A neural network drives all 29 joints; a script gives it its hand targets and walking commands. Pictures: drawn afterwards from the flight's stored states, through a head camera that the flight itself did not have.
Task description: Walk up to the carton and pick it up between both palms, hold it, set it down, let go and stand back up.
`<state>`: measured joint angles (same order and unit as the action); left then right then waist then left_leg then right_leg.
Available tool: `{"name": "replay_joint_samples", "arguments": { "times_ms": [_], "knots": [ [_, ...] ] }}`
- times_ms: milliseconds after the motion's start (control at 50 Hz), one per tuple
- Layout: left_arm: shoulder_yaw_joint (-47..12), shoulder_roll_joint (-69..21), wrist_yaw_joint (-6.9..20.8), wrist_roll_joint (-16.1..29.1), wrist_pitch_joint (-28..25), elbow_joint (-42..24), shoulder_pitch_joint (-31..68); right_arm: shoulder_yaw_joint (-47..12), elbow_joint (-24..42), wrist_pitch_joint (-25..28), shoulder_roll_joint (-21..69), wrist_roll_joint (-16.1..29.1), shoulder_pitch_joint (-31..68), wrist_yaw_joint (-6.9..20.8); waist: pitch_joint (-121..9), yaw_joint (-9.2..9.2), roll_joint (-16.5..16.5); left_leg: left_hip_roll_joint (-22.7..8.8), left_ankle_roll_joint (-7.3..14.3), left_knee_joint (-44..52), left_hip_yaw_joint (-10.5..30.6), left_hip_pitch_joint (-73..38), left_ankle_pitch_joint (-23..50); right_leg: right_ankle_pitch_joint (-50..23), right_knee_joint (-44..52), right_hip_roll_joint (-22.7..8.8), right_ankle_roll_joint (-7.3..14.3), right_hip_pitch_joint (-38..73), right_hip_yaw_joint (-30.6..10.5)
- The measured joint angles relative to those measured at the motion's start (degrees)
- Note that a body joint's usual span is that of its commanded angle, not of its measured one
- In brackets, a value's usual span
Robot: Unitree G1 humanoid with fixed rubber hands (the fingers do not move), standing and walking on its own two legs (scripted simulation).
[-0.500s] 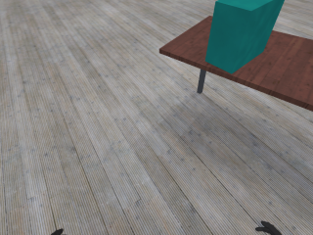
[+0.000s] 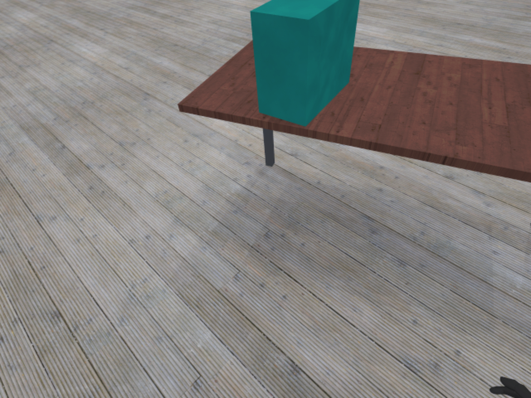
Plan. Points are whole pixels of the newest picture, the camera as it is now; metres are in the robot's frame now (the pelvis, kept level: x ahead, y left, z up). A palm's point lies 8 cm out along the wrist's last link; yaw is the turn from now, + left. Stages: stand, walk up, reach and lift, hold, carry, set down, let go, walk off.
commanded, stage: walk up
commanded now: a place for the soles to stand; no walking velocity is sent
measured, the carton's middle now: (307, 52) +1.01 -0.11 +0.09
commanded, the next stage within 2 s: none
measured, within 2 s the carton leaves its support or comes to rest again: neither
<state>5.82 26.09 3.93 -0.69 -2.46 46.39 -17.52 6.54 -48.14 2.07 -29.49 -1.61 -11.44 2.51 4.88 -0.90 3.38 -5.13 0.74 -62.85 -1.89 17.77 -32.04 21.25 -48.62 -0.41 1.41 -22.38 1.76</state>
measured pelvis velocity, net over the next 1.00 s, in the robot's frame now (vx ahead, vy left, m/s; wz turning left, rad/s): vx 0.28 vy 0.06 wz -0.35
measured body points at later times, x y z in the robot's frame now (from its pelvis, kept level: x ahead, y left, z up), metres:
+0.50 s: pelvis +0.14 +0.03 +0.01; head +0.14 +0.01 +0.46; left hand +0.37 +0.31 -0.05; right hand +0.06 -0.32 -0.09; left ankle +0.16 +0.13 -0.70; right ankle +0.20 -0.10 -0.68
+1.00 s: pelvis +0.28 +0.06 -0.03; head +0.28 +0.03 +0.42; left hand +0.45 +0.38 -0.10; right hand +0.30 -0.31 -0.11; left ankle +0.40 +0.15 -0.70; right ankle +0.23 -0.09 -0.67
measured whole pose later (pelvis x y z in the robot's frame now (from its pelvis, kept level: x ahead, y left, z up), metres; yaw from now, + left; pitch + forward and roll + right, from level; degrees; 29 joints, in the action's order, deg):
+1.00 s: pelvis +0.28 +0.06 -0.03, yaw -20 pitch -4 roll +2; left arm 3.0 28.1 -2.6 -0.7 -4.1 44.2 -21.1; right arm 5.6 -39.7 3.3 -27.8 -0.9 -13.3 2.5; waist 5.0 -1.5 1.4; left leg -4.0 0.1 -59.3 -5.5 31.2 -24.0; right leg 34.3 -71.0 -2.1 2.6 -28.7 -7.1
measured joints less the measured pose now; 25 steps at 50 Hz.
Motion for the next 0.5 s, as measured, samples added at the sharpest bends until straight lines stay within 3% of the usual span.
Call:
{"name": "replay_joint_samples", "arguments": {
  "times_ms": [80,200,240,300,380,500],
  "knots": [
    [-0.92,-0.84,-1.4,0.21,-0.29,-0.53,-3.03,-1.06,1.7,0.7,1.15,0.5,0.23,0.2,-0.52,-0.7,1.93,1.25,0.4,-0.37,1.73,6.3,1.96,0.84,1.4,2.42,0.23,2.78,-0.93],
    [-1.52,0.55,-2.36,-0.25,-1.19,-2.72,-4.83,-1.27,4.04,1.15,3.26,-0.22,-1.8,1.31,-1.52,-0.96,0.21,2.09,1.31,11.25,0.59,8.87,7.96,5.46,-2.02,2.06,-0.59,3.63,-3.9],
    [-1.38,1.24,-2.89,-0.59,-0.82,-2.9,-4.75,-0.87,4.59,1.94,3.64,-0.44,-3.27,1.25,-2.11,-0.13,-2.32,3.71,0.86,11.18,-1.73,8.06,12.62,9.21,-6.39,0.46,0.24,2.55,-6.32],
    [-1.91,0.31,-3.9,0.06,-0.64,-2.25,-3.31,-0.32,5.05,2.55,3.43,-0.36,-5.57,0.56,-3.11,1.99,-3.75,4.28,1.29,10.51,-4.82,6.91,8.86,10.01,-17.7,1.89,1.52,-3.25,-9.24],
    [-2.38,0.53,-3.42,-0.07,-2.05,-2.73,0.27,-0.56,4.24,2.65,3.57,-0.43,-8.7,-0.27,-2.08,4.15,-4.57,3.61,1.65,15.16,-7.29,2.08,8.68,6.09,-20.57,0.25,0.21,-8.16,-4.39],
    [-1.3,1.48,-1.76,0.59,-2.45,-5.18,3.91,-1.08,5.15,2.45,2.02,-0.71,-12.93,-0.02,-0.98,5.78,-3.86,1.47,0.72,18.58,-9.7,-1.73,7.24,5.58,-2.82,-1.84,1.12,-7.16,-0.91]
  ]
}}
